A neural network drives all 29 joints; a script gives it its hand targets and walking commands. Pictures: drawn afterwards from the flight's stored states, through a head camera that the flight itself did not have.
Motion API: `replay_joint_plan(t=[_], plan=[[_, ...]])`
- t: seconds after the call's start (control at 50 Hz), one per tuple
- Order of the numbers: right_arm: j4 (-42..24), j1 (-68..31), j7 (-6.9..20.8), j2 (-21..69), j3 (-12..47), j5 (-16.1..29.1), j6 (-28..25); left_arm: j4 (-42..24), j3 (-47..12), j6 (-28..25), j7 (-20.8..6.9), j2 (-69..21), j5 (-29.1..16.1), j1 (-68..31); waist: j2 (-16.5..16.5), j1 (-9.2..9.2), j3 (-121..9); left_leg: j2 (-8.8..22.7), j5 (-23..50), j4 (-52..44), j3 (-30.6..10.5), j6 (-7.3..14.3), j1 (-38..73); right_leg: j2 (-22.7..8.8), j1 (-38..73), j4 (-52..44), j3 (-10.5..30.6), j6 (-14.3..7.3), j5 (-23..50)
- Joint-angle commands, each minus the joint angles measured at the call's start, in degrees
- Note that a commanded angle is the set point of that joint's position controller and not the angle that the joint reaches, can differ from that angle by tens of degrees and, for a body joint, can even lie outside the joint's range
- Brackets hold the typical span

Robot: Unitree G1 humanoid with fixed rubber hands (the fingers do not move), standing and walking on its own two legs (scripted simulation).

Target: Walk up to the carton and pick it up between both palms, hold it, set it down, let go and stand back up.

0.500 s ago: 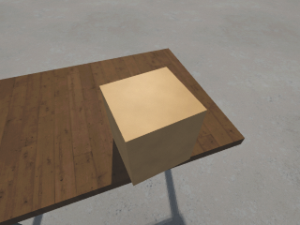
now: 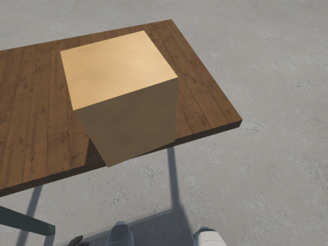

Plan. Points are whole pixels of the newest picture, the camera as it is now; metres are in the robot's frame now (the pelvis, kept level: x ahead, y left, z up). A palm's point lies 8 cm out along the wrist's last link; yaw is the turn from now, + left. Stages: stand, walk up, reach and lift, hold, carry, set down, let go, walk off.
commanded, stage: walk up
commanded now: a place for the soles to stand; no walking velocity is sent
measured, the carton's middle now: (125, 102) +0.47 +0.10 +0.07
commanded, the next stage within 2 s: none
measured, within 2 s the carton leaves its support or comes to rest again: neither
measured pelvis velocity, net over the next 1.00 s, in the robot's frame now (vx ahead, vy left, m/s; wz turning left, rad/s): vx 0.05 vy -0.03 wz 0.40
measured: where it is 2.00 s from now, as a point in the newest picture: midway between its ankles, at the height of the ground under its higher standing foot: outside the picture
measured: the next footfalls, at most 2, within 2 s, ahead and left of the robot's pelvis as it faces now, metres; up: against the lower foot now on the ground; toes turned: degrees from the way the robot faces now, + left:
left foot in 0.44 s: +0.01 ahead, +0.12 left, +0.00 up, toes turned +20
right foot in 0.68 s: +0.14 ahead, -0.12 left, +0.00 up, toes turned +16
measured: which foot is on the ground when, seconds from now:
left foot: up 0.00-0.42, down 0.44-1.00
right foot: down 0.00-0.46, up 0.48-0.66, down 0.68-1.00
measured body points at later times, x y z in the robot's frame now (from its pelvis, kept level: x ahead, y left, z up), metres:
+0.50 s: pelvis +0.00 -0.02 +0.01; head +0.02 +0.00 +0.46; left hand -0.09 +0.23 -0.14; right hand +0.17 -0.21 -0.11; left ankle -0.02 +0.11 -0.69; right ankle +0.03 -0.14 -0.68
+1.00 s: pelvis +0.05 -0.03 +0.04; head +0.06 -0.02 +0.49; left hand +0.04 +0.21 -0.10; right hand +0.19 -0.22 -0.11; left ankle -0.02 +0.11 -0.69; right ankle +0.10 -0.13 -0.69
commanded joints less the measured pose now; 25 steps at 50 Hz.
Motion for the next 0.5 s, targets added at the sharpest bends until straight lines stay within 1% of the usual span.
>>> replay_joint_plan(t=[0.0,0.02,0.04,0.06,0.08,0.1,0.12,0.14,0.16,0.18,0.2,0.22,0.24,0.26,0.28,0.3,0.32,0.34,0.36,0.38,0.4,0.42,0.44,0.46,0.48], plan=[[-10.36,0.19,0.37,-4.67,-0.70,1.63,-1.00,-4.04,3.50,-0.57,3.48,16.44,-2.14,-0.64,-17.46,3.39,-3.71,-11.02,-14.16,24.47,-5.16,3.21,-7.99,-15.62,-8.63,-43.96,25.47,-14.15,-22.43],[-9.72,1.74,0.41,-4.26,-0.96,2.28,-1.49,-4.95,2.93,-0.83,3.77,13.99,-1.35,-3.09,-17.72,1.97,-3.83,-9.76,-9.89,24.16,-5.80,3.14,-9.44,-13.49,-6.29,-40.68,21.21,-13.12,-18.39],[-8.14,3.91,0.52,-5.59,-1.56,2.24,-1.77,-5.39,2.77,-1.24,3.95,11.61,-0.52,-3.11,-15.14,1.33,-3.56,-9.47,-5.79,25.55,-4.23,2.73,-9.79,-12.61,-3.57,-37.79,17.77,-12.27,-14.51],[-7.28,6.70,0.88,-6.15,-2.26,1.97,-2.34,-6.05,2.94,-2.03,3.96,11.26,0.37,-2.98,-13.80,0.64,-7.12,-9.28,-3.72,27.26,-4.15,2.09,-8.55,-13.68,-0.09,-36.06,19.05,-13.58,-12.54],[-6.21,9.15,1.29,-6.99,-2.59,1.42,-2.38,-5.79,2.81,-2.85,4.06,9.45,0.34,-2.47,-11.63,0.50,-9.05,-8.69,-2.71,28.28,-3.68,1.57,-9.21,-16.13,5.12,-34.86,20.24,-14.43,-11.01],[-6.37,9.83,1.79,-7.68,-2.79,1.17,-2.15,-6.00,2.34,-3.70,4.11,7.67,0.14,-0.60,-7.93,1.09,-12.08,-8.81,-3.79,28.07,-4.88,1.29,-8.80,-17.04,8.81,-33.94,20.83,-14.94,-11.33],[-6.99,7.96,2.06,-7.87,-2.85,1.03,-1.96,-6.17,2.65,-4.48,4.31,7.88,0.42,0.16,-7.38,2.03,-10.04,-8.03,-5.19,27.00,-3.68,0.44,-11.11,-19.30,9.96,-33.63,21.27,-16.52,-11.26],[-7.62,5.80,2.34,-7.57,-3.00,0.70,-1.62,-5.61,2.72,-5.13,4.61,6.72,0.46,1.97,-5.13,2.85,-7.17,-7.52,-5.19,25.39,-4.01,0.30,-11.16,-20.81,8.79,-34.48,21.29,-16.81,-11.67],[-9.15,3.25,2.77,-7.26,-2.87,0.32,-1.31,-4.53,2.39,-5.75,4.91,6.57,1.04,4.46,-3.57,3.97,-5.83,-7.22,-5.40,23.67,-4.66,0.34,-13.19,-20.94,10.27,-35.00,22.37,-16.58,-13.74],[-9.90,2.73,3.29,-5.90,-2.35,0.37,-1.09,-3.49,2.33,-6.20,5.19,6.40,1.22,6.83,-5.06,4.86,-4.92,-7.26,-7.22,19.82,-4.25,0.25,-14.34,-20.71,13.59,-35.27,20.58,-16.37,-13.70],[-10.52,1.16,3.80,-5.00,-2.43,0.21,-0.99,-2.55,2.47,-6.65,5.45,6.99,1.56,9.95,-3.92,6.08,-5.08,-7.16,-6.30,17.88,-4.42,0.45,-15.17,-21.70,14.72,-36.04,21.70,-16.63,-14.48],[-10.79,0.45,4.24,-4.90,-2.42,-0.08,-0.99,-1.88,2.76,-7.23,5.74,7.12,1.80,12.26,-4.42,7.02,-5.01,-6.68,-7.33,16.66,-4.07,0.32,-18.18,-23.92,19.41,-36.80,23.89,-17.30,-15.71],[-11.09,-0.41,4.63,-5.77,-2.41,-0.16,-0.95,-1.34,2.90,-7.62,6.10,7.92,1.84,14.11,-2.49,7.36,-6.43,-6.43,-7.93,15.88,-5.08,0.13,-18.96,-25.55,22.92,-37.63,25.09,-17.89,-16.42],[-11.22,-0.31,4.78,-4.68,-2.33,-0.13,-1.22,-0.80,2.96,-7.83,6.14,8.55,2.58,14.93,-3.83,8.08,-7.54,-6.66,-10.75,12.65,-2.92,0.21,-18.33,-24.78,26.06,-36.61,21.73,-17.99,-14.61],[-11.51,-0.93,4.97,-3.79,-2.18,0.36,-1.72,-0.55,2.59,-7.86,5.91,7.98,2.51,15.34,-4.24,8.10,-6.21,-6.19,-11.47,9.03,-1.49,0.81,-16.44,-23.61,24.20,-36.95,18.30,-17.07,-12.62],[-11.77,-1.00,5.05,-3.12,-2.17,0.62,-2.23,-0.97,2.58,-7.78,5.60,8.77,2.56,14.37,-8.41,7.49,-6.44,-6.71,-11.31,5.83,-0.30,0.94,-13.23,-22.24,22.63,-36.44,14.69,-16.21,-11.18],[-11.47,0.37,5.36,-2.45,-2.19,1.18,-2.64,-0.50,2.25,-7.46,5.38,8.73,2.56,12.14,-8.14,6.21,-5.65,-6.05,-10.44,3.63,0.91,1.65,-8.28,-22.71,18.01,-36.85,11.53,-15.37,-10.88],[-10.60,3.07,5.53,-1.12,-1.93,1.35,-3.21,-0.27,2.23,-7.21,5.02,8.32,2.62,10.97,-9.28,5.04,-7.32,-7.90,-8.63,0.58,3.48,2.24,-1.91,-19.86,15.64,-35.71,6.04,-14.24,-9.34],[-9.90,5.33,5.52,0.09,-1.83,1.53,-3.72,-0.70,1.72,-6.57,4.62,8.59,2.11,8.98,-11.21,3.21,-6.25,-8.80,-3.13,-4.94,5.47,3.40,6.40,-17.81,8.23,-33.50,0.74,-12.23,-6.95],[-8.21,9.19,5.33,-0.23,-2.25,1.86,-4.40,-0.84,1.49,-5.68,4.22,8.36,2.12,5.36,-8.17,-0.64,-6.03,-10.55,7.46,-11.75,7.91,4.08,17.58,-14.55,-0.04,-28.00,-5.62,-9.88,-4.75],[-5.46,14.32,4.96,-0.69,-2.59,1.46,-5.03,0.01,0.82,-5.01,3.77,6.56,1.99,5.33,-3.72,-2.28,-8.64,-12.58,13.21,-15.92,9.01,4.50,26.31,-10.52,-4.70,-21.15,-11.77,-7.29,-6.62],[-5.42,18.57,4.45,-3.23,-3.49,1.80,-5.27,-0.48,-0.26,-4.52,3.30,3.98,1.98,6.68,1.86,-4.43,-11.62,-9.77,16.38,-15.99,2.95,5.02,31.37,-7.83,-9.70,-13.31,-14.87,-4.25,-11.29],[-6.78,19.04,3.46,-7.74,-4.62,1.48,-5.16,-2.41,-2.34,-4.14,2.61,0.05,1.18,5.38,13.80,-5.28,-10.16,3.12,7.99,-23.43,-19.73,9.75,29.71,-3.37,-16.29,-0.34,-14.39,-1.13,-12.84],[-7.32,20.27,2.16,-9.26,-4.30,2.70,-5.25,-3.65,-1.62,-3.20,2.34,2.07,0.98,3.67,5.56,-6.20,-9.21,11.23,4.16,-29.47,-36.23,16.59,21.71,0.01,-13.50,5.01,-5.76,-0.98,-16.63],[-6.80,17.42,1.10,-9.40,-3.88,3.20,-5.11,-3.21,-1.01,-2.64,2.26,2.98,0.56,3.58,3.95,-5.34,-8.45,12.86,6.41,-30.12,-37.57,19.86,18.19,-1.58,-12.33,6.40,-2.22,-0.61,-17.94]])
